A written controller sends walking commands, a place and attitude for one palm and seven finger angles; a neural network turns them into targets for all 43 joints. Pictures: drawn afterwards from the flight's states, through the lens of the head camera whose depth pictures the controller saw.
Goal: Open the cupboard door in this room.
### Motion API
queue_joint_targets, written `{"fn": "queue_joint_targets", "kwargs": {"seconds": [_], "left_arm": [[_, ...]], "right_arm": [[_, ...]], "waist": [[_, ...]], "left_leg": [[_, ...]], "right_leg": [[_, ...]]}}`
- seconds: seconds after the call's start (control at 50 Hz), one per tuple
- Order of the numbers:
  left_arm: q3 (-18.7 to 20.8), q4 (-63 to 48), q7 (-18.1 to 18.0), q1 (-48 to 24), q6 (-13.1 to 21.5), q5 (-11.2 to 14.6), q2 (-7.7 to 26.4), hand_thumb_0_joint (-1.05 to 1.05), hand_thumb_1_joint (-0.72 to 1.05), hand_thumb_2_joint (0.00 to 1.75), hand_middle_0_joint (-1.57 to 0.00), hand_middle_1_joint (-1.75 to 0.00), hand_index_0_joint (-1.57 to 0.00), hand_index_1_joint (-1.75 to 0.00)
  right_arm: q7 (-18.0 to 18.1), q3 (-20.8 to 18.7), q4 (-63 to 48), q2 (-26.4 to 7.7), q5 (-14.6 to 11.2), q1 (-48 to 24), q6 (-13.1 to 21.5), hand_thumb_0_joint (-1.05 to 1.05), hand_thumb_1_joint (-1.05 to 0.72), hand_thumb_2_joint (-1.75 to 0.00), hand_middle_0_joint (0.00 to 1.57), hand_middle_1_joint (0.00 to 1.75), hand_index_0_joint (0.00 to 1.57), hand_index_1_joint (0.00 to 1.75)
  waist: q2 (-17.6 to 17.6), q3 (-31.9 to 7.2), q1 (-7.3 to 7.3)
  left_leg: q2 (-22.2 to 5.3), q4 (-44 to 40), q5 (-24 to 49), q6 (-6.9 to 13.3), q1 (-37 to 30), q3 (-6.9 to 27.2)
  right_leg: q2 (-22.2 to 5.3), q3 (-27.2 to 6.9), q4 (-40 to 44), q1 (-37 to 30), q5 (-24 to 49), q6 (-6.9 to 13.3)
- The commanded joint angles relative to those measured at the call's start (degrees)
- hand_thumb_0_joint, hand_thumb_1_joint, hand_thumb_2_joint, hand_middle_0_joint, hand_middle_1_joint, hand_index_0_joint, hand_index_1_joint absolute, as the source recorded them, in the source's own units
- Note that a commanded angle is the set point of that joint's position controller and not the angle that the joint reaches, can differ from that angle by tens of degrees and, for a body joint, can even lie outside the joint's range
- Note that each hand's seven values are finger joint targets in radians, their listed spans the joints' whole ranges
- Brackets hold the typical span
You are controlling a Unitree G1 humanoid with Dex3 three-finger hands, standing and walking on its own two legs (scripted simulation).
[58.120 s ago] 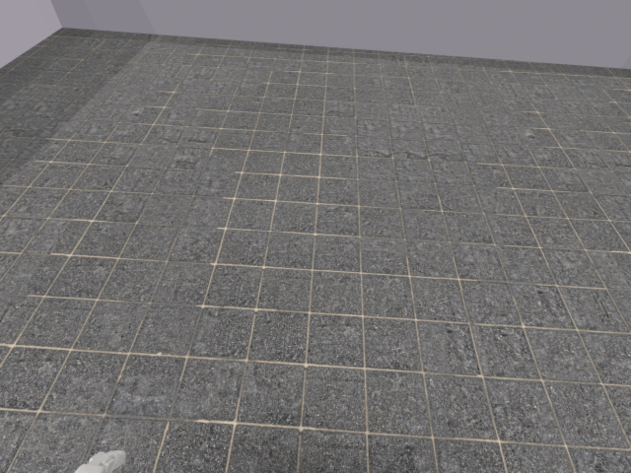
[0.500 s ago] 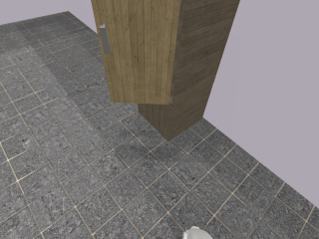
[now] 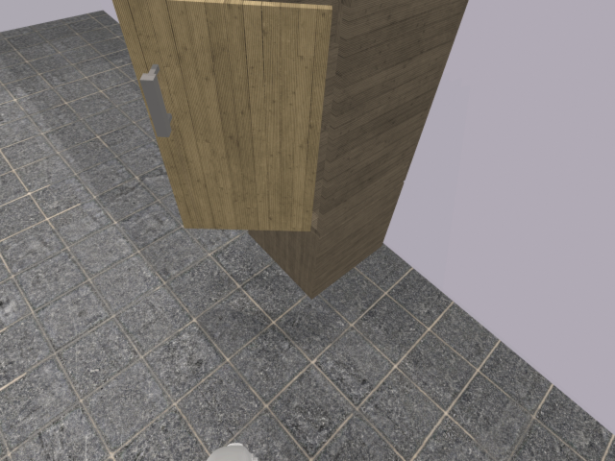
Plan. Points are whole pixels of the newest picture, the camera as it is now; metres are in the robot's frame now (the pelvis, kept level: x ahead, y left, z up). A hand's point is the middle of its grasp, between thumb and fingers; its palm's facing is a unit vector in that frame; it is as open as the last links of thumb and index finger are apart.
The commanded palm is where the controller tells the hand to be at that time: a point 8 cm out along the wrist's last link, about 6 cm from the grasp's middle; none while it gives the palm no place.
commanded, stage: take the last steps up to it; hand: left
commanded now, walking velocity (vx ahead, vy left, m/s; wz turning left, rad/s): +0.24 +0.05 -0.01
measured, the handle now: (159, 100) +0.71 +0.32 +0.06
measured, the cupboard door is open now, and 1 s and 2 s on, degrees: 50 50 50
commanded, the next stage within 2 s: come to a stop and stand still in 0.24 s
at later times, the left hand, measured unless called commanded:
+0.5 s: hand (177, 405) +0.22 +0.21 -0.18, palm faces -0.02 -0.98 -0.21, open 7.3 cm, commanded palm none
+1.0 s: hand (170, 429) +0.19 +0.22 -0.18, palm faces +0.03 -0.98 -0.22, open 7.4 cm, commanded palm none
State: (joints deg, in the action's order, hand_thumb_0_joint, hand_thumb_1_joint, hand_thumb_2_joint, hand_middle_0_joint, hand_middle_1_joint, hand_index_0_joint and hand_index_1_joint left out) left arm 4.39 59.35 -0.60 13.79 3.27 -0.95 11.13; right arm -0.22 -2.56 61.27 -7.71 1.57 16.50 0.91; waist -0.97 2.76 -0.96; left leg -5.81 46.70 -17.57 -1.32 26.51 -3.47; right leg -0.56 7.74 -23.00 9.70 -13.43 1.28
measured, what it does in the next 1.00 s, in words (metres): walks ahead: left foot, then right foot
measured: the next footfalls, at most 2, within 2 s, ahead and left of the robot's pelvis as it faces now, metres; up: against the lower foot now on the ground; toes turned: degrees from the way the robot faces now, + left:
left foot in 0.10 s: +0.20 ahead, +0.17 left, +0.00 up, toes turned +3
right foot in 0.48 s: +0.24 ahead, -0.10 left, +0.00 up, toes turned -7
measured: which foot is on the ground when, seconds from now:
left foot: up 0.00-0.08, down 0.10-1.00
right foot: down 0.00-0.10, up 0.12-0.46, down 0.48-0.78, up 0.80-0.96, down 0.98-1.00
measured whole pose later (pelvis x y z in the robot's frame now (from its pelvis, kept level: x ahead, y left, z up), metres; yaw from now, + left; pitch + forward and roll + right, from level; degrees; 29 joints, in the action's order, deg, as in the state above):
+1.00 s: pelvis +0.14 +0.03 -0.01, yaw -2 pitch +1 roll +1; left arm 2.8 59.7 -1.5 11.0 -1.7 -0.7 11.1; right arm 2.4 -1.8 60.2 -8.3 1.1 11.3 -0.9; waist -2.3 3.1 1.0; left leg -0.5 29.6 -18.0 0.9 12.0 -7.3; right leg -1.8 0.6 -31.5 12.5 -18.2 0.0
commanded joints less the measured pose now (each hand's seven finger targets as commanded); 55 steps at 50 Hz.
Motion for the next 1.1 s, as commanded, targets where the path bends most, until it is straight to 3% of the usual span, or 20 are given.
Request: {"fn": "queue_joint_targets", "kwargs": {"seconds": [0.0,0.04,0.06,0.08,0.1,0.2,0.38,0.42,0.48,0.5,0.56,0.62,0.66,0.7,0.76,0.8,0.9,0.96,0.98,1.08], "left_arm": [[0.5,-0.4,0.7,3.2,0.8,-0.3,6.0,0.00,0.90,0.90,-0.20,-0.30,-0.20,-0.30],[0.3,-0.1,0.9,2.9,0.2,0.0,5.8,0.00,0.90,0.90,-0.20,-0.30,-0.20,-0.30],[0.0,-0.5,1.1,3.4,-0.1,-0.2,4.4,0.00,0.90,0.90,-0.20,-0.30,-0.20,-0.30],[-0.5,-1.8,1.2,2.8,-0.3,0.1,2.2,0.00,0.90,0.90,-0.20,-0.30,-0.20,-0.30],[-1.0,-3.8,1.2,-0.2,0.0,0.1,1.6,0.00,0.90,0.90,-0.20,-0.30,-0.20,-0.30],[-1.2,-0.9,1.6,1.6,-1.1,-0.5,1.1,0.00,0.90,0.90,-0.20,-0.30,-0.20,-0.30],[-2.3,-0.5,0.5,0.6,-2.5,-0.1,-0.4,0.00,0.90,0.90,-0.20,-0.30,-0.20,-0.30],[-1.9,0.4,0.1,3.4,-2.7,-0.1,1.7,0.00,0.90,0.90,-0.20,-0.30,-0.20,-0.30],[-1.5,0.4,-0.5,2.3,-2.5,0.0,8.4,0.00,0.90,0.90,-0.20,-0.30,-0.20,-0.30],[-1.6,-0.2,-0.5,0.5,-2.9,0.1,8.8,0.00,0.90,0.90,-0.20,-0.30,-0.20,-0.30],[-1.2,-0.3,-1.6,-0.1,-3.0,0.4,7.8,0.00,0.90,0.90,-0.20,-0.30,-0.20,-0.30],[-0.3,-0.6,-2.3,0.4,-3.2,0.3,8.6,0.00,0.90,0.90,-0.20,-0.30,-0.20,-0.30],[0.1,-1.0,-2.6,-0.8,-3.6,0.2,8.5,0.00,0.90,0.90,-0.20,-0.30,-0.20,-0.30],[0.2,-2.1,-2.4,-3.3,-4.0,0.3,8.0,0.00,0.90,0.90,-0.20,-0.30,-0.20,-0.30],[-0.9,-4.3,-1.7,-6.6,-5.3,0.4,3.2,0.00,0.90,0.90,-0.20,-0.30,-0.20,-0.30],[-0.5,-4.0,-1.5,-5.3,-6.3,0.2,3.0,0.00,0.90,0.90,-0.20,-0.30,-0.20,-0.30],[-1.3,-2.8,-0.8,-2.1,-4.7,0.2,2.0,0.00,0.90,0.90,-0.20,-0.30,-0.20,-0.30],[-1.2,-1.3,-1.5,0.5,-2.9,0.1,6.1,0.00,0.90,0.90,-0.20,-0.30,-0.20,-0.30],[-1.6,-1.3,-1.3,-1.1,-2.8,0.3,7.0,0.00,0.90,0.90,-0.20,-0.30,-0.20,-0.30],[-2.4,0.2,-1.6,0.3,-2.3,0.4,4.9,0.00,0.90,0.90,-0.20,-0.30,-0.20,-0.30]], "right_arm": [[-0.9,-0.3,-2.6,-1.6,0.0,1.9,1.6,0.00,-0.90,-0.90,0.20,0.30,0.20,0.30],[-0.6,-0.7,-1.4,-3.8,0.0,3.9,2.2,0.00,-0.90,-0.90,0.20,0.30,0.20,0.30],[-0.2,-1.4,-0.8,-6.8,0.1,7.1,2.5,0.00,-0.90,-0.90,0.20,0.30,0.20,0.30],[0.4,-2.5,-0.1,-12.1,0.8,12.3,2.6,0.00,-0.90,-0.90,0.20,0.30,0.20,0.30],[1.1,-2.9,0.0,-15.3,1.0,16.8,2.3,0.00,-0.90,-0.90,0.20,0.30,0.20,0.30],[1.9,-0.3,-2.8,-9.3,0.2,4.3,3.3,0.00,-0.90,-0.90,0.20,0.30,0.20,0.30],[2.5,0.3,-0.8,-8.1,-0.1,2.7,2.2,0.00,-0.90,-0.90,0.20,0.30,0.20,0.30],[2.8,0.4,-0.5,-7.9,-0.6,1.0,1.3,0.00,-0.90,-0.90,0.20,0.30,0.20,0.30],[2.1,0.4,0.2,-5.0,-1.7,5.0,-0.4,0.00,-0.90,-0.90,0.20,0.30,0.20,0.30],[1.9,0.3,1.0,-4.3,-1.7,6.2,-0.9,0.00,-0.90,-0.90,0.20,0.30,0.20,0.30],[2.3,-0.2,1.7,-4.8,-1.5,6.8,-2.0,0.00,-0.90,-0.90,0.20,0.30,0.20,0.30],[2.4,-0.4,0.7,-5.1,-1.6,5.3,-2.3,0.00,-0.90,-0.90,0.20,0.30,0.20,0.30],[2.5,-0.5,0.2,-4.6,-1.6,4.2,-2.6,0.00,-0.90,-0.90,0.20,0.30,0.20,0.30],[2.4,-0.7,0.3,-5.0,-1.4,5.2,-2.6,0.00,-0.90,-0.90,0.20,0.30,0.20,0.30],[2.7,-1.2,-1.6,-8.4,-0.1,1.6,-2.3,0.00,-0.90,-0.90,0.20,0.30,0.20,0.30],[3.3,-0.8,-2.6,-8.3,0.1,-0.6,-1.8,0.00,-0.90,-0.90,0.20,0.30,0.20,0.30],[3.1,-1.0,-2.9,-10.1,-0.1,-1.6,-0.9,0.00,-0.90,-0.90,0.20,0.30,0.20,0.30],[2.7,-1.0,-2.9,-7.6,-1.5,-0.2,-0.7,0.00,-0.90,-0.90,0.20,0.30,0.20,0.30],[2.4,-0.8,-2.6,-7.0,-1.7,0.1,-1.1,0.00,-0.90,-0.90,0.20,0.30,0.20,0.30],[2.2,-0.3,-0.7,-7.4,-1.2,-0.8,-0.8,0.00,-0.90,-0.90,0.20,0.30,0.20,0.30]], "waist": [[-4.8,0.0,0.58],[-1.4,-0.2,-0.81],[5.0,-1.6,-2.28],[15.5,-2.4,-4.69],[17.3,-3.7,-6.52],[7.2,0.0,0.12],[5.5,-0.9,1.39],[4.5,-1.5,3.23],[-4.9,-2.0,0.79],[-2.8,-1.0,-0.02],[-11.3,-7.0,0.39],[-9.8,-8.9,1.75],[-7.0,-9.1,1.89],[-4.0,-8.7,0.49],[14.9,-2.0,0.37],[11.7,1.3,1.07],[7.5,-3.4,1.81],[-1.6,-7.2,0.24],[-3.0,-5.2,-0.72],[-3.9,-5.1,-0.16]], "left_leg": [[2.3,-12.4,4.7,-0.4,-9.1,-2.8],[3.8,-18.7,6.3,-0.6,-18.6,-4.1],[0.7,-21.1,3.6,0.9,-25.2,0.6],[-10.2,-26.3,-0.4,6.1,-29.8,15.3],[-18.9,-32.7,0.2,12.3,-30.3,26.6],[-12.2,-34.0,16.1,10.3,-18.8,10.7],[-8.7,-27.7,35.8,8.8,-16.4,1.5],[-6.1,-23.5,28.2,5.4,-13.6,0.6],[2.2,-19.5,-0.1,0.2,-10.6,-1.4],[2.9,-19.4,-0.4,0.2,-13.0,-1.1],[2.7,-15.3,4.2,-0.1,-14.8,-1.6],[3.6,-12.5,-4.2,-0.9,-10.2,-1.6],[3.4,-13.7,-5.0,-0.8,-10.5,-1.1],[1.7,-20.3,8.4,-0.3,-16.0,-0.4],[-10.2,-29.4,27.8,7.0,-14.0,8.9],[-11.3,-30.6,27.1,10.8,-9.2,9.2],[-7.5,-23.4,36.4,8.6,-22.1,5.8],[-0.6,-18.2,21.0,2.2,-19.2,1.6],[0.8,-20.4,10.6,1.1,-19.0,0.8],[-0.6,-22.9,17.2,1.7,-23.1,1.4]], "right_leg": [[-14.0,-10.0,9.1,5.4,-2.0,7.0],[-11.4,-8.1,4.2,10.3,-5.8,4.9],[-8.8,-6.7,-3.7,15.5,-7.9,3.2],[-2.7,-0.6,-17.4,23.1,-12.8,0.6],[0.1,-0.6,-32.6,26.9,-20.4,-0.2],[-6.0,-6.5,-41.1,24.1,-7.1,-0.9],[-3.3,-3.0,-14.4,7.7,1.3,-2.0],[-3.5,-3.8,-5.3,0.3,9.8,-2.2],[-16.0,-15.1,-2.0,-1.0,33.4,4.6],[-16.6,-13.6,-2.2,2.8,30.9,5.3],[-14.9,-12.5,-3.6,-2.6,42.2,5.6],[-17.7,-14.8,-5.7,-8.5,55.5,8.6],[-17.8,-14.7,-5.3,-8.1,51.8,9.3],[-14.8,-12.6,-6.8,-2.3,39.7,6.4],[-2.4,-4.1,-17.4,7.1,-4.7,-1.2],[-1.4,-8.5,-28.1,9.6,-15.0,-0.9],[-1.8,-6.2,-10.0,6.7,-5.4,-1.4],[-8.8,-15.3,-1.0,-1.8,27.5,1.6],[-12.0,-15.8,0.2,1.0,24.5,2.8],[-7.2,-12.6,0.6,1.6,21.9,0.8]]}}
